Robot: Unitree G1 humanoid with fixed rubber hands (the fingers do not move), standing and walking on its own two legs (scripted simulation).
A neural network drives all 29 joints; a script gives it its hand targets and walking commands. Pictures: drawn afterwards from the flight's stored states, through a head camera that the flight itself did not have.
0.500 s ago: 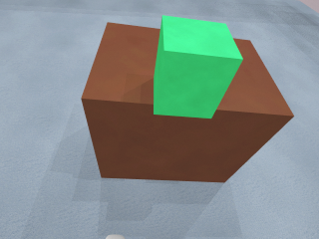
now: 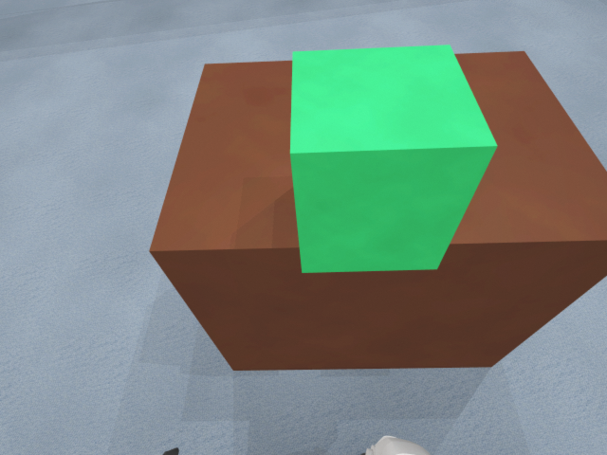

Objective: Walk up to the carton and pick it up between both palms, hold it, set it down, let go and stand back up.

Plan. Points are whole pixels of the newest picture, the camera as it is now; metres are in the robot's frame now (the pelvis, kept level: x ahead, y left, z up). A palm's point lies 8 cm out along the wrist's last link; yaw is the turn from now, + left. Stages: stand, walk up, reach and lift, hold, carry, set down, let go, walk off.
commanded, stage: walk up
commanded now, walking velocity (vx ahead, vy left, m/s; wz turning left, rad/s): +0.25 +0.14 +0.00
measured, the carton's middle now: (369, 168) +0.48 -0.07 +0.08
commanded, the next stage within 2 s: none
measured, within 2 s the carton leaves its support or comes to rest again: neither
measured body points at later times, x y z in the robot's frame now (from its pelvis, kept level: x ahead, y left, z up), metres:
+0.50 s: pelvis +0.03 +0.07 +0.02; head +0.09 +0.11 +0.46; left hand +0.12 +0.33 -0.15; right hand +0.09 -0.20 -0.10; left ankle +0.09 +0.13 -0.72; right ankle +0.00 -0.08 -0.64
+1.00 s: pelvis -0.05 +0.08 +0.03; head -0.05 +0.07 +0.48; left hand -0.17 +0.31 -0.12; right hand -0.02 -0.18 -0.13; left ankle +0.05 +0.14 -0.69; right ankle -0.10 +0.00 -0.72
